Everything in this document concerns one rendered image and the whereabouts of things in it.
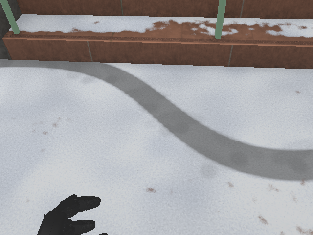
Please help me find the robot left hand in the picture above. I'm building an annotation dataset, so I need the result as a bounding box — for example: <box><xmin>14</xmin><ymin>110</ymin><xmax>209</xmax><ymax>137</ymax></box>
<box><xmin>37</xmin><ymin>194</ymin><xmax>109</xmax><ymax>235</ymax></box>

